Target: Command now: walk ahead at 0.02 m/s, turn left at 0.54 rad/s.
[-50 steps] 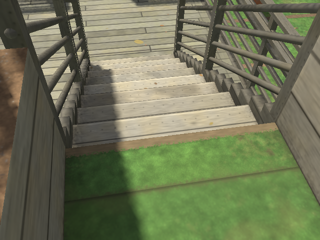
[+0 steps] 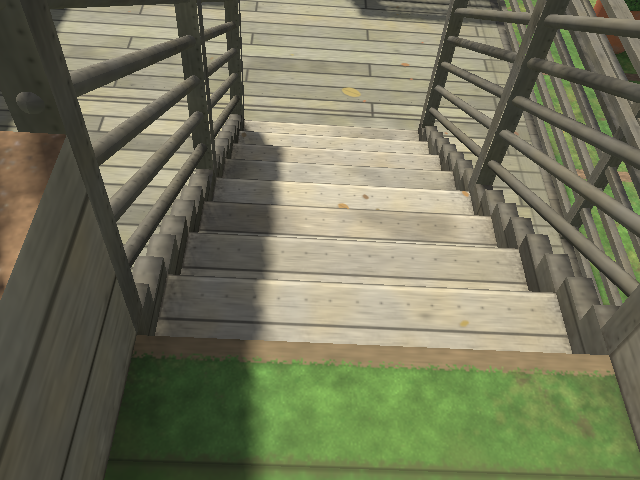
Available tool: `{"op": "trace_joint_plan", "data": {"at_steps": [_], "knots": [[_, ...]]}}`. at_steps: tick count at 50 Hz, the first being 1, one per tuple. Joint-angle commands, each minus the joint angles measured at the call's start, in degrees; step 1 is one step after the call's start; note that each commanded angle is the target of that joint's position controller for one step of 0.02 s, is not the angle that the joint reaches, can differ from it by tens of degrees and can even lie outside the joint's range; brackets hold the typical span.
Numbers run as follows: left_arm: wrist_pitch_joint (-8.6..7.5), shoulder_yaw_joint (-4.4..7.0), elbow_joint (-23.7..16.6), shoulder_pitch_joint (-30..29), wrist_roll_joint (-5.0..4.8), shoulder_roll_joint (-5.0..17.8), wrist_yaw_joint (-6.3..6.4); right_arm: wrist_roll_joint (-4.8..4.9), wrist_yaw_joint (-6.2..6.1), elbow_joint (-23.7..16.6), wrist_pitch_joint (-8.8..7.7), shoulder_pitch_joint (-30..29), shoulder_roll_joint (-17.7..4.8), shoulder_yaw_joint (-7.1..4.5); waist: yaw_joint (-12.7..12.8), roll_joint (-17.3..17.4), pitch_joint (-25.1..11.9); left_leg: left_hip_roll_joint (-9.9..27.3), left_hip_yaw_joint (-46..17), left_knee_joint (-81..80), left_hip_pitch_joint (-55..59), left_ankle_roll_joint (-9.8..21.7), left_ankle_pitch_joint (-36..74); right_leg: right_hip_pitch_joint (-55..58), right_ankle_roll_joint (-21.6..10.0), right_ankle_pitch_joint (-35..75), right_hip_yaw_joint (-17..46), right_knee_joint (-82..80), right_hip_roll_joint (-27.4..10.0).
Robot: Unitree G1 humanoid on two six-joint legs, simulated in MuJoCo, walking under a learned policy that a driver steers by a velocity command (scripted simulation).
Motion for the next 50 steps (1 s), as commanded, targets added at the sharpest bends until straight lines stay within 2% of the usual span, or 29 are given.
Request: {"op": "trace_joint_plan", "data": {"at_steps": [1, 2, 4, 6, 10, 12, 13, 15, 16, 17, 18, 19, 20, 22, 25, 28, 31, 32, 34, 35, 36, 37, 38, 40, 42, 44, 47, 49, 50], "knots": [[-0.6, 1.03, -4.38, 0.46, -0.45, 4.52, -0.48, 0.61, -0.5, -3.5, 0.52, 0.83, -8.97, -2.47, -0.03, 8.57, -4.59, 13.39, -18.18, -16.39, 10.26, 11.14, 23.7, -10.61, 0.39, 4.88, 7.93, 8.72, -0.25], [-0.67, 1.09, -4.16, -0.47, 0.73, 4.88, -0.72, 0.38, -0.25, -4.57, 0.38, -1.53, -7.77, -2.11, -0.11, 7.02, -6.57, 12.08, -15.93, -15.64, 10.7, 10.66, 29.25, -8.62, 0.7, 7.24, 7.24, 8.78, 0.72], [0.06, 1.0, -3.77, 2.09, 0.56, 3.91, -1.35, 0.0, -0.21, -4.27, 0.38, 0.0, -7.76, -1.98, 0.14, 6.92, -8.54, 11.59, -15.41, -14.78, 11.41, 10.45, 32.89, -6.61, 1.14, 6.68, 7.71, 7.33, 1.44], [0.81, 0.53, -3.91, 2.6, -0.18, 2.71, -1.26, -0.11, -0.5, -3.53, 0.07, 1.47, -8.14, -2.09, -0.35, 7.46, -7.78, 11.38, -15.47, -14.94, 11.73, 10.49, 30.64, -5.05, 1.19, 6.15, 7.27, 1.89, 1.56], [1.5, -0.13, -4.84, 0.48, -0.51, 1.96, -0.82, -0.65, -0.65, -2.69, 0.3, 1.97, -8.61, -2.05, -2.39, 9.55, -6.5, 11.05, -17.06, -15.94, 9.03, 9.88, 20.33, 1.15, 0.08, 5.98, 6.76, -8.59, 2.35], [0.8, -0.4, -5.86, -0.15, 0.32, 2.18, -1.15, -0.5, -1.54, -1.55, 1.21, 3.6, -9.19, -2.14, -3.42, 9.41, -6.62, 11.19, -21.27, -19.5, 8.08, 9.93, -4.16, 3.29, -0.03, 3.93, 5.76, -13.86, 3.12], [0.49, -0.2, -5.56, 1.92, -0.3, 2.21, -1.55, -0.76, -1.45, -1.38, 1.9, 3.89, -9.43, -2.13, -2.73, 11.08, -5.77, 10.84, -22.62, -20.23, 6.0, 9.54, -12.44, 5.6, -0.42, 3.59, 5.19, -16.84, 3.5], [-0.2, -0.12, -4.02, 5.81, -0.24, 1.25, -1.64, -0.17, -1.09, -1.76, 1.98, 1.6, -8.79, -2.0, 0.77, 7.54, -2.89, 8.12, -21.6, -19.05, -2.88, 7.17, -21.26, 16.29, -2.76, 8.78, 2.47, -28.2, 4.82], [-0.79, -0.16, -3.33, 8.05, -0.03, 1.13, -1.25, -0.01, -1.28, -1.92, 1.49, 1.0, -7.09, -1.54, 2.28, 4.55, -1.89, 5.72, -20.29, -16.17, -8.55, 4.99, -23.8, 21.8, -4.19, 6.97, 4.35, -32.95, 3.82], [-1.6, 0.12, -2.94, 12.74, 0.46, 3.75, -0.57, -0.05, -1.28, -3.63, 0.73, -1.56, -3.56, -0.6, 4.43, -3.79, -1.47, 0.77, -15.0, -3.44, -16.36, 2.13, -22.94, 26.39, -6.45, -5.6, 17.95, -41.49, -7.0], [-1.99, 1.86, -2.17, 14.32, 0.11, 11.29, -0.61, 0.47, -1.29, -5.73, -0.27, -4.64, -2.52, -0.15, 5.31, -13.48, 2.23, -7.91, -4.71, 7.93, -24.13, 0.36, -15.66, 22.81, -11.02, -20.87, 38.4, -52.17, -18.9], [-2.17, 2.13, -1.44, 12.1, 0.68, 10.45, -0.62, -1.21, -1.16, -5.86, -1.2, -6.18, -6.0, -0.99, 3.71, -6.6, 8.01, -3.55, -10.39, 14.25, -22.84, 0.51, -9.98, 15.47, -13.57, -19.33, 40.84, -53.66, -20.86], [-2.8, 1.37, -1.98, 8.11, -0.1, 7.59, -0.66, -1.04, -0.37, -4.21, -1.83, -2.53, -6.48, -1.44, 0.05, -3.76, 7.67, -2.5, -10.64, 16.73, -21.13, 0.24, -5.58, 15.36, -12.82, -13.91, 36.02, -52.37, -17.73], [-4.04, 1.09, -1.98, 5.81, -0.77, 5.89, -0.82, -1.7, 0.72, -1.42, -2.22, 2.35, -7.28, -2.02, -1.73, -3.94, 3.76, -1.17, -6.43, 20.7, -20.15, -0.62, -0.87, 19.19, -10.57, -2.78, 25.94, -50.77, -12.34], [-5.3, 0.12, 0.73, 10.41, -0.84, 2.81, -1.38, -1.84, 1.34, -1.12, -2.71, -0.18, -2.38, -0.72, 0.13, -2.41, 2.56, 0.61, -1.63, 18.08, -18.53, -2.27, 1.85, 21.53, -11.51, 25.26, 16.02, -47.32, -9.39], [-5.1, -0.4, 2.82, 12.93, -0.29, 2.31, -1.33, -1.05, 0.87, -1.73, -2.59, -3.28, 0.6, 0.46, 1.52, -4.23, 0.52, 0.53, 1.6, 8.98, -11.73, -3.73, 2.67, 20.22, -10.83, 48.53, 10.27, -40.6, -7.78], [-4.41, -0.26, 4.32, 14.42, -0.31, 4.14, -1.07, -0.31, 0.07, -0.99, -2.37, -2.39, -0.1, 0.44, 2.11, -6.63, -1.38, -0.96, 3.07, 2.3, -3.58, -3.06, 3.56, 18.66, -10.08, 55.22, 10.47, -36.14, -8.54], [-4.2, -0.34, 5.09, 14.88, -0.75, 4.42, -1.09, -0.2, -0.24, -0.33, -2.56, -1.38, -0.48, 0.31, 1.51, -6.61, -1.93, -1.22, 3.44, -0.45, -0.25, -2.14, 5.01, 18.28, -9.72, 53.69, 11.23, -35.18, -8.86], [-4.3, -0.42, 5.77, 13.86, -1.51, 4.4, -0.88, -1.11, -1.05, 2.34, -3.56, 4.97, -1.86, -0.23, -2.09, -2.02, -3.08, -1.04, 1.89, -10.84, 10.83, -0.76, 12.71, 15.28, -7.01, 50.1, 10.62, -28.41, -6.73], [-4.75, -0.69, 5.36, 14.32, -1.52, 3.62, -0.8, -2.2, -1.39, 3.53, -4.2, 10.22, -5.36, -0.98, -3.64, 2.05, -7.04, 6.73, -5.19, -10.99, 20.6, 0.23, 23.99, 10.19, -4.77, 40.09, 9.31, -22.7, -4.94], [-4.36, -1.53, 5.08, 20.17, -2.04, -0.39, -0.74, -2.4, -1.59, 4.44, -4.54, 16.65, -9.65, -1.68, -2.73, 12.65, -13.68, 21.62, -19.47, -7.92, 30.01, 6.65, 48.9, 4.0, -2.76, 9.14, 6.06, -11.35, 0.18], [-2.49, -0.65, 7.09, 21.47, -2.57, 1.02, -0.71, 0.22, -1.5, 6.39, -4.07, 17.88, -8.17, -1.16, -3.96, 14.3, -16.09, 25.1, -25.59, -11.4, 23.77, 14.15, 49.54, 5.3, -2.43, -6.2, 7.89, -3.42, 3.79], [-1.43, -0.3, 6.84, 17.91, -1.4, 2.23, -0.97, 0.75, -1.41, 5.81, -3.91, 13.34, -5.59, -0.28, -2.38, 9.32, -10.8, 22.78, -23.15, -14.65, 17.63, 13.91, 38.47, 4.04, -2.32, -7.15, 10.05, 1.59, 2.81], [-0.83, -0.72, 6.37, 12.72, -0.48, -0.1, -1.51, -0.11, -1.93, 4.55, -3.49, 3.66, -1.69, 1.4, 0.32, 6.91, -4.17, 17.32, -15.32, -18.86, 8.75, 9.79, 29.86, 4.98, -1.98, -1.76, 10.7, -1.66, 0.87], [0.04, -1.1, 7.88, 13.98, -0.24, -1.48, -1.25, -0.57, -2.54, 5.56, -3.2, 1.87, -1.65, 1.78, 2.08, 8.2, -2.96, 12.99, -8.65, -18.92, 5.17, 6.78, 31.57, 10.24, -1.15, 1.89, 8.61, -10.03, 1.21], [0.88, -0.96, 9.25, 14.14, -0.85, -1.26, -0.68, -0.43, -2.58, 7.59, -3.05, 4.73, -2.11, 1.83, 1.24, 8.23, -4.41, 12.21, -8.43, -17.7, 7.52, 6.19, 27.95, 12.1, -0.6, 3.06, 8.03, -16.34, 1.97], [1.57, -1.16, 10.61, 13.16, -1.08, -1.83, -0.55, 0.39, -2.63, 9.09, -2.15, 4.34, -2.94, 1.74, 1.52, 8.75, -3.63, 11.4, -9.65, -18.94, 3.71, 4.82, 8.25, 16.84, -1.22, 12.38, 7.29, -26.52, 1.94], [1.55, -1.52, 10.8, 11.18, -0.07, -1.89, -0.14, 0.53, -2.56, 9.88, -1.9, 4.34, -3.55, 1.41, 1.33, 6.52, -0.21, 9.41, -10.04, -19.74, -2.63, 0.61, -6.37, 20.7, -2.03, 21.43, 10.28, -33.57, -0.55], [0.95, -1.55, 10.06, 10.15, 0.3, -0.1, -0.07, 0.36, -2.42, 10.08, -1.75, 5.46, -2.87, 1.37, 0.12, 4.31, 1.68, 7.82, -9.38, -19.86, -2.88, -1.05, -8.43, 17.88, -2.54, 17.87, 13.48, -35.84, -3.07]]}}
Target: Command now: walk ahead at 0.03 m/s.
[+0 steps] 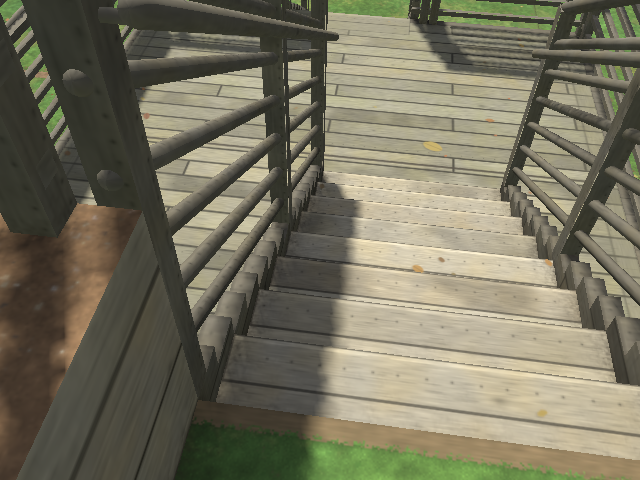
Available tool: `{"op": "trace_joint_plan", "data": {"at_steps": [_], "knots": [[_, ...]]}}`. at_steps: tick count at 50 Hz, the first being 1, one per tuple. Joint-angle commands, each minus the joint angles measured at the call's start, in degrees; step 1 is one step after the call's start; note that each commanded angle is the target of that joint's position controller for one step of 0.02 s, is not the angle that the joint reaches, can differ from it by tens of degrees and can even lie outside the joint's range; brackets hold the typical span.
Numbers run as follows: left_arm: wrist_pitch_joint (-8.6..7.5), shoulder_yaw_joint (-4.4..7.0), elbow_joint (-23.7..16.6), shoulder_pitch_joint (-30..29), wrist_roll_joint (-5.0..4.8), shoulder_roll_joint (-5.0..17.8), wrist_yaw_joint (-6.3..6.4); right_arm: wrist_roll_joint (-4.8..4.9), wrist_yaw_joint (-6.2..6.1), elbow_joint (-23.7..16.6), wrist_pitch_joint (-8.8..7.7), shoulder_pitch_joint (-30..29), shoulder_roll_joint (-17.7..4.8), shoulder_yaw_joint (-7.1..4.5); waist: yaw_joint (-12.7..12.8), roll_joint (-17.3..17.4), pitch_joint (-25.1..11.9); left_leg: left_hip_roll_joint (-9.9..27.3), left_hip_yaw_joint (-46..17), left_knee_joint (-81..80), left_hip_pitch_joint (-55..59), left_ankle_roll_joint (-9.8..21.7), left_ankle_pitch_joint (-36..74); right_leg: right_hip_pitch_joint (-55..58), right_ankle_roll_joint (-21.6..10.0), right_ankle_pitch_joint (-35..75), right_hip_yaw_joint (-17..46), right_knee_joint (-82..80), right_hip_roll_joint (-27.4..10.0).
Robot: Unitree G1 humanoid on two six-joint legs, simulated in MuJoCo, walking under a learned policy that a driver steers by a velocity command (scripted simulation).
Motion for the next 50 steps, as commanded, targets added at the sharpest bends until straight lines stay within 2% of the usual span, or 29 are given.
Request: {"op": "trace_joint_plan", "data": {"at_steps": [1, 8, 10, 12, 15, 16, 18, 20, 21, 22, 23, 24, 26, 29, 31, 33, 34, 36, 38, 39, 41, 42, 44, 45, 46, 47, 48, 49, 50], "knots": [[-0.54, 0.54, 0.96, 5.08, 0.03, 5.3, 0.34, 0.33, 0.14, -1.14, 0.06, 2.21, -5.9, -1.69, -0.91, -3.02, 6.42, 7.02, -9.12, -11.34, -3.66, -1.3, -8.59, -3.65, -1.86, -2.43, 4.81, -8.74, -3.76], [-2.47, 0.01, 2.81, 3.73, -0.82, 3.69, 0.41, -0.43, 0.15, 4.06, -0.91, 5.23, -5.07, -1.9, -0.95, 0.83, 1.77, 7.61, -8.18, -7.3, 5.37, -1.01, 5.64, -0.47, -1.93, 5.25, 4.12, -10.88, -4.2], [-2.31, 0.37, 3.48, 5.19, -0.63, 4.72, 0.42, -0.59, 0.24, 4.85, -0.56, 5.75, -5.45, -2.3, -0.48, 0.68, 1.44, 5.21, -6.51, -5.47, 4.66, -0.52, -6.87, -1.21, -3.41, -6.79, 3.83, -10.68, -2.87], [-1.77, 1.16, 2.94, 5.62, -0.53, 6.58, 0.31, -0.74, 0.51, 4.37, 0.04, 5.12, -5.54, -2.6, 0.45, -1.43, 5.4, 3.01, -5.22, -1.63, -1.35, 0.78, -20.95, -4.53, -6.58, -24.96, 6.93, -11.96, -3.23], [-1.7, 2.14, 3.74, 8.93, -0.52, 9.05, 0.7, -1.7, 1.05, 2.52, -1.34, 2.32, -2.41, -2.04, 2.14, -7.91, 10.8, 1.26, 0.23, 10.38, -11.24, 0.58, -12.84, -1.26, -12.77, -31.66, 19.89, -19.53, -13.36], [-1.89, 2.33, 3.62, 8.58, -0.24, 9.06, 0.63, -1.79, 1.33, 1.92, -1.99, 1.42, -3.2, -2.3, 2.3, -7.67, 10.95, 2.67, -0.36, 11.97, -12.14, 0.71, -11.13, -0.85, -13.86, -28.52, 21.09, -20.37, -14.89], [-2.49, 2.65, 2.86, 6.25, 0.0, 9.47, 0.31, -0.92, 1.96, 1.62, -3.13, 2.92, -4.04, -2.78, 0.47, -6.19, 9.94, 3.02, -0.34, 6.81, -7.59, 1.32, -11.68, -1.53, -13.77, -22.97, 18.09, -19.27, -14.07], [-3.07, 2.56, 1.77, 2.46, -0.56, 8.13, -0.03, -0.15, 1.83, 5.25, -4.09, 13.03, -3.73, -3.38, -4.42, -2.99, 8.43, 0.9, 0.49, -2.79, 11.82, 1.36, -7.1, -12.32, -10.8, -19.67, 10.74, -12.61, -8.54], [-3.69, 2.01, 0.62, 1.01, -1.02, 5.77, -0.1, -0.27, 1.37, 6.71, -4.75, 18.0, -7.03, -4.43, -6.41, 4.33, 7.43, 6.96, -9.33, -9.63, 18.28, 2.0, -13.46, -17.75, -8.75, -14.26, 4.7, -2.41, -3.66], [-4.28, 1.03, -1.73, -0.55, -1.19, 1.9, -0.53, -0.53, 1.32, 8.32, -4.89, 25.65, -12.88, -6.06, -8.83, 19.49, 4.51, 20.46, -32.84, -17.88, 24.09, 7.11, -24.98, -25.94, -6.23, -12.34, -3.61, 16.07, 3.64], [-4.42, 1.7, -1.66, -0.94, 0.35, 5.01, -0.61, -0.73, 1.37, 8.85, -4.64, 25.86, -11.74, -5.72, -7.14, 14.04, 6.92, 25.67, -39.22, -18.54, 21.52, 9.85, -19.42, -30.48, -6.6, -14.64, -0.57, 27.55, 2.97], [-4.73, 1.77, -0.83, -0.34, 0.43, 4.8, -1.1, -1.05, 1.23, 7.14, -4.71, 20.79, -9.27, -4.96, -4.26, 5.47, 7.82, 24.2, -32.58, -17.2, 18.33, 9.13, -14.65, -29.99, -7.03, -10.56, 2.74, 32.35, 0.81], [-4.9, 1.32, -0.56, -0.78, -0.3, 3.42, -2.22, -0.55, 0.71, 4.73, -5.28, 14.26, -8.17, -4.42, -1.57, 1.77, 6.68, 20.76, -21.7, -19.6, 15.31, 6.01, -7.56, -27.06, -6.6, -2.58, 3.19, 31.94, -1.81], [-3.19, 1.59, -0.87, -1.69, 1.23, 3.13, -2.5, 0.18, -0.1, 5.64, -5.9, 16.97, -5.57, -3.3, -1.37, 4.56, 4.58, 17.5, -12.0, -18.53, 18.76, 3.29, 6.63, -28.22, -5.18, 2.88, 0.53, 31.24, -1.35], [-2.82, 1.5, -2.7, -5.39, 0.19, 2.59, -2.46, 0.38, -0.62, 5.7, -5.88, 18.59, -6.52, -3.1, -1.77, 5.11, 5.78, 17.23, -8.19, -18.72, 18.78, 2.08, 12.47, -31.47, -4.76, 5.4, -0.16, 30.47, -1.52], [-2.88, 1.44, -4.94, -8.8, 0.09, 2.65, -2.81, 0.01, -0.68, 5.84, -5.81, 19.79, -6.92, -2.96, -2.13, 7.4, 6.05, 15.85, -3.42, -16.83, 18.51, 1.13, 21.55, -33.05, -4.59, 7.06, -2.13, 28.84, -1.44], [-3.01, 1.14, -6.15, -11.48, 0.33, 1.97, -2.89, -0.13, -0.67, 5.83, -5.53, 19.81, -5.62, -2.33, -2.49, 7.35, 6.84, 15.19, -1.47, -16.3, 16.82, 0.83, 24.92, -33.14, -4.35, 8.42, -3.45, 26.38, -0.9], [-2.99, 0.33, -8.86, -16.22, 0.39, 0.67, -3.07, 0.28, -0.92, 5.6, -5.3, 19.69, -5.08, -1.76, -2.86, 6.87, 8.01, 14.39, 1.9, -15.67, 13.64, 0.77, 27.51, -31.04, -4.21, 12.31, -6.64, 18.6, -0.84], [-2.4, -0.03, -11.68, -21.9, -0.27, 0.73, -3.84, 0.3, -1.1, 5.76, -5.24, 19.81, -6.94, -2.04, -4.42, 7.08, 8.97, 15.55, 3.77, -17.7, 12.48, 0.95, 27.35, -27.86, -4.84, 13.75, -11.29, 13.21, -0.07], [-2.16, -0.25, -13.04, -23.87, 0.18, 0.95, -4.13, 0.39, -1.08, 6.13, -5.54, 19.97, -7.47, -2.15, -4.63, 7.36, 9.15, 16.59, 4.04, -17.91, 13.21, 1.05, 28.75, -27.02, -5.82, 13.5, -11.28, 11.42, -0.25], [-2.46, 0.25, -13.71, -22.65, 0.48, 2.52, -4.45, 0.7, -1.51, 6.43, -5.74, 18.52, -8.02, -2.05, -2.73, 6.94, 8.08, 16.76, 6.53, -14.92, 15.26, 0.2, 39.3, -22.26, -7.92, 12.68, -11.82, 7.31, 1.48], [-2.88, 0.84, -12.84, -19.67, 0.08, 3.65, -4.46, 0.33, -1.78, 5.56, -5.11, 15.68, -9.82, -2.42, -1.18, 8.27, 5.86, 15.89, 7.96, -9.95, 16.35, -1.0, 49.54, -17.79, -8.89, 9.28, -12.84, 7.24, 4.41], [-3.09, 2.46, -9.42, -6.2, -0.04, 5.87, -4.29, 0.52, -2.07, 4.62, -4.06, 13.65, -13.11, -3.58, 4.62, 9.24, -2.79, 16.78, 8.66, 9.49, 15.13, -1.0, 61.1, -4.03, -11.94, 8.11, -12.54, 8.03, 7.11], [-3.02, 3.55, -6.94, 3.28, 0.29, 7.47, -3.57, 1.14, -1.57, 3.96, -4.14, 11.46, -13.14, -3.48, 9.63, 9.89, -8.07, 17.0, 7.9, 22.79, 10.09, 0.31, 53.57, 7.46, -14.06, 5.8, -8.7, 4.54, 6.04], [-3.14, 4.79, -6.86, 5.94, 1.13, 10.92, -2.77, 0.76, -0.54, 3.11, -4.27, 11.65, -10.69, -3.22, 10.45, 3.68, -12.09, 12.87, 8.15, 42.74, -0.2, 0.29, 23.58, 16.42, -16.99, -2.26, 4.6, -0.79, -3.09], [-3.13, 5.49, -10.01, 0.8, 1.38, 15.88, -2.54, 1.23, 1.09, -0.96, -4.48, 14.51, -3.92, -2.08, 3.28, -9.3, -18.2, 2.73, 1.21, 61.96, -22.12, -1.6, -20.49, 31.79, -23.54, -2.93, 36.6, -4.28, -19.56], [-1.86, 6.48, -9.4, 3.64, 0.96, 16.68, -2.39, 0.65, 1.69, -3.51, -5.75, 6.43, -9.12, -3.08, 7.95, -4.27, -18.27, 2.09, -7.19, 66.47, -29.34, -0.83, -13.52, 28.59, -25.53, -9.15, 39.38, -12.09, -18.98], [-2.2, 6.08, -10.01, -1.23, -0.17, 14.59, -1.55, 0.6, 0.69, -4.94, -5.94, 2.94, -9.64, -2.92, 5.0, -1.72, -8.73, 5.81, -7.54, 63.35, -29.61, -0.78, -7.21, 18.24, -23.15, -4.94, 30.61, -13.58, -18.33], [-2.83, 4.97, -10.46, -4.01, -0.14, 10.73, -1.74, 0.34, -0.04, -4.2, -5.82, 3.86, -9.72, -2.98, 2.31, 4.51, -4.23, 7.53, -6.96, 57.7, -25.34, -1.05, -4.86, 9.37, -20.29, 4.99, 25.36, -14.58, -16.08]]}}
Over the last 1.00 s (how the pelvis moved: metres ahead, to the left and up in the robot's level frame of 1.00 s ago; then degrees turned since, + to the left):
0.11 0.02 0.01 8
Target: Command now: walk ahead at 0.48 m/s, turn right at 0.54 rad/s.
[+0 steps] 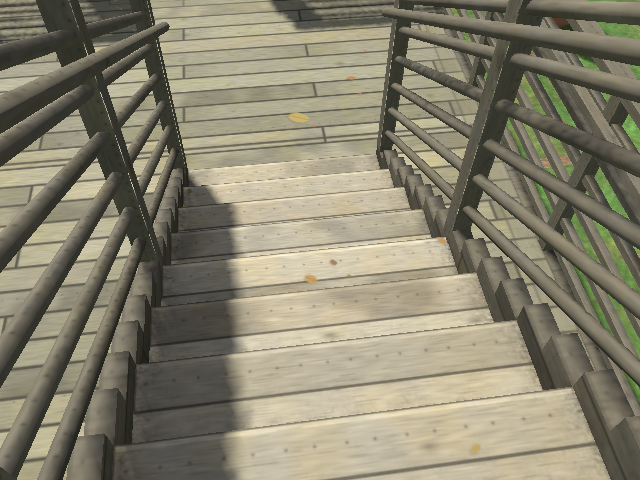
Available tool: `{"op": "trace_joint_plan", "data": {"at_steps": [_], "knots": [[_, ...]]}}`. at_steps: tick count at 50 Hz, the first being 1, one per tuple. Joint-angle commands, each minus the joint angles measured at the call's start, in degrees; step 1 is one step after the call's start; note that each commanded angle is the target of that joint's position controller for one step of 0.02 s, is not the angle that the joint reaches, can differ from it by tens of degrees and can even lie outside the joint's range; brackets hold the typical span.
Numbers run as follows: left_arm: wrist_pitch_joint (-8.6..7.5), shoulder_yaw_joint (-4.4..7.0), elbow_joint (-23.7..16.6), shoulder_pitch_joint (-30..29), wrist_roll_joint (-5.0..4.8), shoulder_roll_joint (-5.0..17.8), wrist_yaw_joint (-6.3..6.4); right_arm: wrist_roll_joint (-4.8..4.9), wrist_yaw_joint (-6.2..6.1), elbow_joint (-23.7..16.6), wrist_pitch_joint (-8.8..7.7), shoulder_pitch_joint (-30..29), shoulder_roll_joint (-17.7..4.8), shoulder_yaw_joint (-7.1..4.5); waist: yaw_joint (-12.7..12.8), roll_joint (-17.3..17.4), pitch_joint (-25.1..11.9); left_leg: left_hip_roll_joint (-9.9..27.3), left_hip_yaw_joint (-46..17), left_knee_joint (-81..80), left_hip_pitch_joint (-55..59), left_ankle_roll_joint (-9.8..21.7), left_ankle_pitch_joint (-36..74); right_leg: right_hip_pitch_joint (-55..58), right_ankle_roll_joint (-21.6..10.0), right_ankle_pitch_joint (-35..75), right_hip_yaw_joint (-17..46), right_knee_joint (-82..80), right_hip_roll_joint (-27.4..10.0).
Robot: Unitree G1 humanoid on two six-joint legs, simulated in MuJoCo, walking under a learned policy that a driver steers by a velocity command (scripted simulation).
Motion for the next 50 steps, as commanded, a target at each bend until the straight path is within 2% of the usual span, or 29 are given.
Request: {"op": "trace_joint_plan", "data": {"at_steps": [1, 4, 6, 9, 10, 13, 16, 21, 25, 27, 29, 31, 32, 33, 34, 35, 36, 37, 38, 39, 40, 41, 42, 43, 45, 46, 47, 48, 50], "knots": [[-1.3, 1.45, -0.83, 7.66, -0.74, 5.91, 0.6, -0.44, -0.64, -6.93, -0.47, -2.3, -7.68, -1.67, 1.46, 4.72, -5.33, 3.71, -5.96, 2.47, -21.3, 0.54, 4.24, 17.62, -7.94, 5.47, 29.94, -20.68, -20.71], [-4.45, 0.98, 0.46, 10.55, -1.38, 7.15, 0.89, -2.17, -0.31, -8.18, 3.76, -2.01, -6.97, -1.94, -1.3, 2.44, -3.98, 4.35, -5.74, -11.65, -14.5, -1.32, 5.92, 8.69, -4.63, 13.31, 23.87, -21.61, -14.41], [-3.99, 1.37, 0.5, 13.63, -2.2, 9.1, 0.28, -2.7, 0.66, -10.09, 4.55, -6.98, -6.84, -1.99, -0.07, 0.56, -6.1, 2.71, -4.62, -19.66, -15.28, -2.71, 10.93, 11.84, -1.88, 16.99, 22.71, -22.11, -12.68], [-3.36, 1.15, 0.56, 18.64, -2.5, 9.41, 1.49, -2.52, 0.84, -11.15, 5.28, -12.2, -6.86, -1.37, 1.54, -4.09, -5.33, 1.26, -2.99, -22.3, -18.16, -3.71, 15.58, 13.47, 1.76, 32.02, 20.33, -20.53, -11.97], [-3.57, 1.06, 0.92, 20.36, -1.59, 9.23, 2.03, -2.5, 0.65, -10.52, 5.26, -10.66, -6.57, -1.31, 1.87, -5.31, -7.74, 0.82, -3.42, -19.27, -18.7, -3.67, 20.69, 15.12, 2.15, 29.45, 21.11, -19.9, -11.62], [-3.87, 0.9, 2.82, 23.3, -1.17, 9.22, 2.03, -2.46, 0.82, -12.23, 3.97, -15.43, -10.68, -2.63, 2.79, 0.67, -6.33, 1.25, -6.49, -25.31, -26.11, -3.1, 24.48, 22.55, 3.06, 19.62, 22.78, -17.88, -10.87], [-3.71, 0.79, 4.67, 29.13, -0.66, 8.09, 2.86, -2.56, 1.61, -12.9, 2.44, -19.17, -11.44, -2.94, 6.45, -5.48, -4.63, -0.09, -7.09, -27.89, -35.59, -2.02, 25.02, 32.54, 3.03, 23.64, 25.26, -14.2, -12.85], [-3.57, -0.63, 5.81, 28.51, -0.66, 5.1, 4.58, -1.93, 4.63, -11.52, 1.67, -19.1, -8.67, -2.31, 5.88, -2.34, -2.64, -6.26, -8.23, -40.85, -23.79, 1.19, 41.37, 22.33, 4.48, 22.58, 20.22, -6.36, -10.44], [-4.77, -1.38, 7.63, 30.89, 1.31, 5.38, 5.29, -2.05, 3.93, -12.79, 1.37, -23.71, -8.55, -1.17, 9.69, -0.44, 1.86, -9.18, -6.13, -45.06, -22.78, 2.27, 41.76, 21.29, 6.33, 27.93, 17.38, 1.5, -8.57], [-5.12, -1.58, 8.53, 30.26, 1.3, 5.06, 5.54, -1.58, 3.9, -12.19, 0.36, -23.53, -6.99, 0.11, 10.06, 0.05, 1.55, -8.33, -3.81, -50.54, -16.01, 1.94, 43.66, 18.94, 7.82, 31.23, 13.93, 6.56, -8.06], [-5.73, -1.75, 9.2, 27.76, 1.3, 5.95, 5.83, -1.38, 3.63, -8.91, 0.27, -13.6, -8.85, 0.34, 6.17, 1.8, -0.92, -7.22, -1.76, -55.11, -3.86, 2.61, 46.07, 16.76, 8.09, 35.66, 12.42, 15.96, -8.1], [-5.82, -2.09, 9.75, 23.71, 1.4, 6.44, 6.28, -1.32, 2.61, -2.49, 1.11, 3.68, -12.48, -0.78, -1.73, 2.86, -6.51, -4.46, -1.17, -59.84, 8.32, 4.72, 49.05, 15.84, 7.8, 32.66, 10.31, 38.3, -8.29], [-5.14, -1.59, 9.24, 16.82, 0.23, 7.41, 6.9, -1.71, 2.79, 0.94, 1.81, 15.77, -13.48, -1.92, -11.36, 7.16, -7.34, 0.51, -4.65, -66.56, 17.08, 11.06, 52.44, 8.36, 9.62, 18.62, 4.6, 66.68, -3.76], [-5.22, -0.86, 5.44, 8.98, 0.97, 8.24, 5.88, -1.45, 2.71, 3.12, 2.76, 22.3, -14.39, -2.23, -15.17, 15.04, -8.21, 3.26, -6.31, -52.88, 35.95, 13.5, 56.32, -16.54, 11.08, -30.25, -1.37, 87.51, 3.48], [-5.36, -1.07, -0.72, 13.2, -1.34, 6.21, 5.75, -1.48, 3.27, 0.21, 2.37, 17.37, -16.63, -2.19, -5.55, 13.16, -14.52, 14.08, -24.98, -36.1, 49.6, 22.39, 72.92, -35.49, 12.5, -35.63, 8.0, 92.54, -0.27], [-5.02, -1.81, -1.06, 16.95, 0.4, 6.91, 5.75, 1.21, 2.99, -2.63, 1.7, 13.5, -15.46, -2.24, -3.38, 4.46, -16.15, 19.64, -30.47, -41.36, 45.68, 26.18, 73.85, -38.83, 12.61, -31.53, 10.72, 87.73, -3.81], [-3.82, -2.17, 0.71, 17.77, 3.09, 6.01, 5.76, 1.83, 2.55, -3.29, 1.81, 9.7, -12.66, -1.59, 0.22, -6.47, -10.85, 16.49, -28.91, -44.56, 32.15, 25.36, 60.31, -38.16, 10.89, -29.0, 8.94, 83.76, -4.54], [-3.12, -2.58, -0.65, 16.92, 3.14, 3.7, 5.22, 0.74, 1.27, -5.18, 1.98, 4.44, -15.48, -2.59, 2.25, 0.12, -10.06, 20.16, -42.42, -51.98, 22.91, 30.18, 28.77, -39.71, 10.95, -30.68, 11.01, 77.69, -5.06], [-2.14, -2.22, 1.8, 15.81, 4.94, 5.41, 4.74, 0.28, 1.67, -5.56, 1.18, 5.05, -13.16, -1.86, 3.45, -6.81, -4.9, 16.82, -43.73, -53.04, 12.68, 27.23, 14.9, -39.83, 10.69, -28.66, 11.51, 73.83, -7.39], [-1.38, -2.05, 1.41, 12.94, 4.75, 5.02, 4.34, -0.88, 2.04, -5.48, -0.01, 5.01, -11.09, -0.76, 5.13, -10.31, -0.94, 9.96, -37.06, -52.45, 1.64, 21.67, 16.11, -35.98, 11.08, -13.2, 12.19, 62.54, -8.79], [-0.76, -2.1, 1.64, 12.45, 4.2, 3.57, 4.12, -0.57, 1.92, -4.58, -0.52, 5.74, -11.3, -0.93, 5.92, -7.24, 0.43, 5.63, -34.58, -51.55, -7.15, 18.25, 21.75, -30.93, 11.9, -7.27, 10.3, 55.96, -9.59], [-0.37, -2.06, -1.8, 6.26, 3.45, 4.79, 3.13, 0.9, 1.16, -7.29, -0.47, 1.55, -9.85, -0.21, 6.5, -8.73, 2.0, -0.34, -27.5, -55.21, -19.03, 14.66, 22.91, -18.23, 14.37, 4.65, 8.52, 33.54, -10.07], [-0.17, -2.23, -0.62, 6.27, 4.13, 3.12, 2.87, 0.79, 0.66, -7.01, -0.59, 3.41, -11.22, -0.95, 4.88, -3.78, 0.23, -1.92, -26.63, -54.83, -22.7, 13.08, 36.14, -8.13, 14.52, 10.67, 5.7, 30.63, -9.66], [0.04, -2.34, 2.84, 12.61, 3.12, 1.49, 2.45, 0.39, 0.58, -5.55, -0.3, 5.47, -12.69, -1.46, 5.11, 2.01, -5.15, -1.69, -26.2, -51.53, -19.82, 11.63, 44.17, -2.67, 13.25, 18.08, 5.48, 35.61, -9.74], [-0.68, -1.03, 0.47, 7.03, 1.75, 5.26, 2.09, 1.02, -0.83, -4.68, 0.3, 10.6, -8.46, -0.9, 2.11, 4.58, -4.93, -4.54, -27.69, -42.12, -2.29, 12.36, 33.96, -20.59, 11.17, 23.26, 10.37, 26.96, -11.26], [-0.93, -1.19, -1.74, 1.17, 1.81, 4.32, 1.79, 0.78, -0.72, -5.11, 0.4, 13.48, -7.03, -0.42, -1.1, 6.64, -4.11, -4.48, -31.84, -40.69, 3.63, 12.73, 31.23, -26.56, 10.07, 21.91, 10.87, 24.6, -10.29], [-1.35, -1.83, -3.64, -1.15, 2.15, 3.41, 1.05, 0.77, -0.8, -6.95, 1.05, 10.37, -4.9, -0.05, -1.23, 3.94, -3.46, -7.39, -29.0, -37.58, -1.32, 11.94, 20.44, -21.22, 9.83, 30.69, 10.79, 12.91, -9.35], [-2.02, -2.02, -4.93, -3.07, 2.79, 2.58, 0.46, 0.29, -0.73, -7.63, 0.63, 10.42, -5.16, -0.06, -2.72, 1.32, -4.19, -7.49, -31.75, -38.03, -3.59, 10.86, 16.83, -16.04, 10.7, 35.6, 10.24, 9.3, -7.14], [-3.09, -2.07, -6.25, -5.13, 2.46, 1.55, 0.0, 0.11, -0.9, -8.83, 1.76, 8.1, -6.89, -0.57, -4.29, 4.54, -4.07, -8.44, -30.15, -36.54, -7.77, 9.97, 12.58, -7.2, 11.62, 36.0, 9.63, 4.08, -5.16]]}}
Over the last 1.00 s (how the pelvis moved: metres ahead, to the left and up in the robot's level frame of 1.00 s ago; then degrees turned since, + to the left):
0.31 -0.06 -0.02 -14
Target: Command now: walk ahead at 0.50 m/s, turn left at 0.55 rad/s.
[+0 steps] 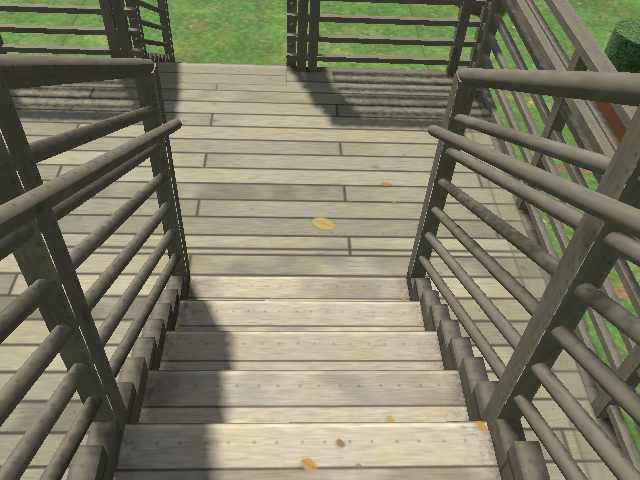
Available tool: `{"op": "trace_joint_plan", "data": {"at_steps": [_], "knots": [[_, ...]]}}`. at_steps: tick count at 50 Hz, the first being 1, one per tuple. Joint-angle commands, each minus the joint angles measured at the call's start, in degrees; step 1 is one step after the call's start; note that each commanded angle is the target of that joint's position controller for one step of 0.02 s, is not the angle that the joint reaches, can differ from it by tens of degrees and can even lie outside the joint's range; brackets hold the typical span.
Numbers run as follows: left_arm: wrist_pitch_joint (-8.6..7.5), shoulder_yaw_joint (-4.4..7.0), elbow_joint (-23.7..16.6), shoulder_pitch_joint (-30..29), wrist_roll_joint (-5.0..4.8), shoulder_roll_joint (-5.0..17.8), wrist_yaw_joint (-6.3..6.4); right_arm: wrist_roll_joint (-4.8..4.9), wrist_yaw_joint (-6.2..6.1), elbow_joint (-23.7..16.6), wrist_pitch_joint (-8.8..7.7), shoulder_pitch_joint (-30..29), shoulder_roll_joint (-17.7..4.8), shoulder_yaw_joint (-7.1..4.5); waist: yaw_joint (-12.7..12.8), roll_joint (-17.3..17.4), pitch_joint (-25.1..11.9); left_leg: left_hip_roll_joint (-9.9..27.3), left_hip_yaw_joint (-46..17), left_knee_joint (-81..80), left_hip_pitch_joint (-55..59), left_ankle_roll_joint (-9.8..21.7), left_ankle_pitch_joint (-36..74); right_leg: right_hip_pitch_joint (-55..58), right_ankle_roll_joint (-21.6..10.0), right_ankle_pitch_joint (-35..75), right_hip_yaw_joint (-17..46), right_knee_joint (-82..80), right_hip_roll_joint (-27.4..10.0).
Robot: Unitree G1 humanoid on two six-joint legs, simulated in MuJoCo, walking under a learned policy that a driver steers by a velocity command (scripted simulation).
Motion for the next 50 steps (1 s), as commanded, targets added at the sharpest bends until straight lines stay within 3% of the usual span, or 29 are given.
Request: {"op": "trace_joint_plan", "data": {"at_steps": [1, 4, 6, 7, 8, 9, 10, 11, 12, 13, 14, 15, 18, 21, 23, 25, 30, 31, 32, 33, 34, 35, 39, 43, 44, 45, 46, 48, 50], "knots": [[-2.09, 0.61, -6.44, -7.1, -1.37, 1.84, -0.55, -0.5, 0.22, -4.67, -0.04, -2.61, -6.95, -1.56, -1.2, 7.44, 5.66, 7.81, -14.83, -5.97, -11.83, 3.36, 25.79, 12.54, 0.48, 4.08, -4.77, -10.81, 5.59], [-3.15, 0.41, -8.43, -8.01, -3.78, 1.56, 1.06, -2.99, 0.26, -3.8, 0.61, 0.0, -5.01, -1.61, -4.71, 7.7, 8.13, 6.92, -17.46, 0.42, -1.82, 3.61, 27.83, 13.76, -0.26, 2.81, 0.42, -28.73, 1.92], [-4.32, 2.04, -4.95, 4.3, -4.94, 4.41, 1.8, -3.26, -1.3, -1.63, 1.42, -0.79, -3.87, -0.92, -0.3, 5.34, 8.3, 5.79, -13.54, 15.46, -1.52, 3.57, 29.81, 22.32, -0.89, 8.75, 2.09, -37.39, -1.6], [-4.52, 2.08, -2.35, 10.99, -4.54, 4.19, 1.94, -2.75, -0.58, -2.41, 1.77, -2.32, -6.37, -1.29, 2.4, 3.53, 5.75, 4.69, -11.01, 24.03, -3.9, 2.65, 28.03, 31.38, -1.2, 13.87, 0.33, -40.67, -2.41], [-4.09, 3.1, -0.65, 16.19, -3.09, 7.93, 2.03, -1.08, 0.1, -2.83, 2.0, -0.39, -8.32, -2.14, 2.8, -2.67, 2.76, 3.48, -6.16, 35.48, -16.07, 0.72, 13.63, 47.14, -1.93, 28.44, 1.56, -33.61, -6.17], [-2.94, 3.66, -0.86, 22.85, -2.08, 11.25, 1.9, 2.35, 0.28, -3.42, 1.95, 4.84, -7.76, -2.9, 4.48, -14.51, -11.21, 0.19, 3.12, 60.7, -38.93, -3.68, -23.7, 79.91, -9.25, 55.6, 6.16, -6.1, -18.7], [-2.39, 3.37, -2.49, 27.74, -3.77, 9.4, 0.7, 3.28, -1.31, -4.59, 2.17, 3.32, -9.96, -2.31, 10.52, -10.0, -22.53, 3.77, 6.66, 76.92, -48.59, -2.54, -25.72, 87.79, -14.36, 47.12, 9.93, -0.76, -25.19], [-2.28, 2.76, -3.76, 27.22, -4.71, 7.93, 0.65, 2.04, -1.81, -5.4, 1.79, -1.1, -10.29, -2.37, 12.35, -5.1, -23.52, 6.44, 7.41, 80.2, -50.64, -2.8, -21.15, 81.24, -16.26, 36.16, 9.54, -4.77, -25.6], [-2.76, 3.01, -4.62, 22.25, -3.57, 9.09, 1.29, 0.63, -1.78, -7.96, 2.11, -6.89, -9.34, -1.82, 11.38, -3.41, -20.21, 8.41, 11.07, 79.97, -52.99, -4.2, -13.13, 70.98, -21.6, 18.54, 13.63, -11.39, -26.96], [-3.08, 2.44, -4.83, 19.64, -2.78, 7.81, 2.1, -2.36, -1.58, -10.25, 3.45, -15.8, -8.58, -1.86, 10.1, 1.24, -10.76, 10.55, 10.44, 75.35, -51.68, -5.35, -4.69, 54.92, -23.06, 6.46, 13.34, -19.42, -26.77], [-3.13, 1.74, -3.99, 19.44, -2.45, 7.63, 2.31, -3.63, -1.17, -11.16, 5.39, -18.71, -8.35, -2.08, 8.56, 3.28, -3.65, 10.5, 11.15, 72.64, -46.05, -5.65, -1.2, 40.76, -21.18, 6.95, 10.87, -22.05, -23.92], [-2.46, 1.83, -2.96, 19.67, -1.86, 8.83, 2.03, -3.64, -0.53, -11.37, 6.91, -17.55, -6.98, -2.0, 6.24, 2.98, -1.15, 10.25, 11.52, 69.6, -41.55, -5.84, 0.88, 31.84, -19.88, 10.97, 7.25, -21.45, -19.63], [-2.79, 0.8, -1.42, 18.28, -4.54, 7.58, 3.17, -2.2, 0.52, -14.94, 8.02, -21.89, -2.73, -1.36, 1.09, 0.11, 5.35, 9.12, 9.6, 48.61, -41.92, -8.74, 17.75, 18.45, -12.26, 2.11, -3.4, -21.13, -11.18], [-2.79, 0.05, -3.06, 15.66, -3.69, 6.67, 3.48, -2.84, 1.52, -13.38, 6.76, -18.51, -3.34, -1.54, -0.24, -5.91, -1.92, 9.8, 11.48, 29.31, -29.62, -10.79, 33.52, 21.05, -12.15, 18.12, -7.85, -19.79, -10.42], [-2.93, 0.1, -2.73, 16.32, -3.26, 8.33, 3.4, -3.44, 0.77, -11.42, 6.46, -18.41, -4.04, -1.66, 0.39, -4.15, -5.33, 10.69, 8.44, 31.0, -28.51, -9.09, 38.2, 27.23, -14.23, 20.2, -5.82, -18.28, -12.81], [-1.53, -0.82, -2.05, 18.32, -3.41, 5.5, 2.44, -2.95, 0.34, -10.22, 7.05, -20.48, -3.28, -1.09, 1.85, -2.44, -3.37, 11.12, 7.93, 22.25, -24.39, -7.68, 37.06, 26.9, -13.05, 15.37, -6.61, -17.27, -10.65], [2.7, 0.61, -0.47, 17.79, -3.28, 9.76, 0.61, -0.38, 1.24, -6.67, 6.39, -20.38, -4.3, 0.36, 2.44, -6.28, 6.66, 11.86, 14.31, -7.57, -5.82, -6.56, 18.67, 22.29, -9.18, 11.97, -5.67, -10.86, -7.26], [2.84, 1.54, 0.29, 20.9, -3.59, 11.08, 0.62, -0.43, 1.21, -4.57, 4.77, -16.89, -5.42, 0.24, 2.52, -1.72, 6.38, 13.68, 14.55, -14.93, 0.71, -5.89, 38.87, 22.64, -7.64, 9.9, -5.89, -5.91, -5.32], [2.67, 1.87, 1.3, 28.42, -4.11, 9.93, 0.47, -0.26, 0.36, -2.5, 3.9, -14.19, -9.67, -1.01, 5.67, 7.0, 2.32, 21.3, 6.1, -10.48, 10.05, -2.32, 68.37, 17.78, -4.66, -8.72, -6.74, 1.44, -2.08], [3.29, 1.18, 1.22, 29.11, -4.75, 6.01, 0.54, 1.03, -0.38, -2.7, 3.68, -15.52, -9.26, -1.04, 7.38, 14.24, -1.56, 31.24, -5.1, -13.28, 13.18, 4.15, 84.78, 12.45, -2.34, -52.11, -6.15, 12.38, 3.59], [4.06, 1.8, -0.52, 25.77, -4.38, 7.43, 0.75, 2.1, -0.24, -5.36, 3.12, -17.05, -10.12, -0.88, 6.06, 10.68, -3.61, 35.64, -6.55, -15.13, 9.1, 9.46, 91.11, 11.2, -1.81, -59.63, -4.09, 17.65, 5.07], [4.3, 2.5, -1.62, 23.31, -4.68, 8.05, 0.56, 1.37, -0.41, -5.94, 3.03, -18.76, -12.05, -1.53, 5.61, 12.94, -4.94, 38.13, -7.25, -15.26, 7.7, 13.06, 90.2, 10.68, -1.65, -59.59, -3.47, 21.26, 4.34], [6.28, 2.45, -0.72, 17.38, -2.73, 4.34, 1.32, -1.82, -1.97, -7.13, 4.48, -23.71, -8.72, -1.62, 6.7, 11.07, -0.31, 28.88, 8.67, -14.61, -9.11, 5.75, 53.55, 19.99, -3.53, -47.61, -10.02, 14.12, 3.14], [5.19, 2.35, -2.93, 17.35, -2.61, 3.13, 1.68, -1.59, -1.37, -7.92, 5.08, -25.11, -10.98, -2.96, 8.09, 11.72, -1.6, 28.51, 11.38, -9.88, -11.56, 1.47, 43.23, 26.36, -4.38, -43.08, -13.21, 2.21, 5.16], [4.89, 2.78, -1.71, 22.1, -3.2, 3.35, 1.43, -1.47, -1.37, -8.61, 5.46, -27.24, -11.47, -3.38, 11.11, 8.67, -1.74, 26.13, 14.01, -2.79, -15.29, -0.7, 36.93, 32.08, -4.62, -37.81, -12.12, -5.34, 4.85], [4.09, 3.42, -1.34, 25.29, -3.3, 6.58, 0.4, -1.94, -0.82, -9.94, 6.69, -28.16, -9.71, -3.14, 12.97, -3.02, -0.3, 19.42, 18.67, 12.75, -25.95, -3.93, 15.73, 38.15, -5.6, -22.75, -0.14, -14.59, 0.4], [3.15, 3.85, -2.82, 24.45, -4.59, 13.24, 0.54, -1.85, -0.42, -14.21, 7.15, -28.61, -5.5, -1.73, 9.29, -17.49, 1.73, 12.15, 17.41, 22.02, -36.86, -5.8, -7.18, 36.47, -10.28, 10.93, 25.37, -19.39, -15.61], [3.21, 3.64, -6.08, 19.85, -3.72, 12.95, 1.43, -0.67, -1.68, -13.67, 6.1, -30.13, -7.98, -1.79, 9.52, -10.06, 4.51, 12.98, 9.84, 22.02, -38.54, -6.44, 0.62, 31.52, -14.6, -24.19, 29.25, -29.1, -15.59], [3.62, 2.78, -8.21, 12.41, -3.2, 9.84, 2.54, -1.27, -1.39, -11.17, 5.91, -28.31, -9.75, -2.36, 5.46, -5.71, 5.34, 14.72, 8.99, 23.88, -32.35, -7.4, 15.01, 24.73, -15.14, -20.81, 20.63, -25.07, -12.1]]}}
Over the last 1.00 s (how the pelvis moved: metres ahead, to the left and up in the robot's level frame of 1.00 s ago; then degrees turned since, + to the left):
0.55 -0.05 -0.18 10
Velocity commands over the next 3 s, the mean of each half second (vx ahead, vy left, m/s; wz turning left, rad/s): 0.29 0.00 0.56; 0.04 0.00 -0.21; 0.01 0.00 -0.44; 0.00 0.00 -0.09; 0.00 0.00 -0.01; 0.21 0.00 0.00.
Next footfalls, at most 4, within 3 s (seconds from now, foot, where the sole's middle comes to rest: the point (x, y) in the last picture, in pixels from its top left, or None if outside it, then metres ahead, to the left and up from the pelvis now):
0.14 right None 0.23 -0.14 -0.90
0.60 left None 0.25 0.10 -0.90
0.88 right None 0.19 -0.17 -0.90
1.50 left None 0.23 0.03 -0.90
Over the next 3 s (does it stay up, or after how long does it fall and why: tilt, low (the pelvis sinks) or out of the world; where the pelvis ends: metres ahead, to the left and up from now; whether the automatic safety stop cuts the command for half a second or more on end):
stays up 0.26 -0.06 -0.14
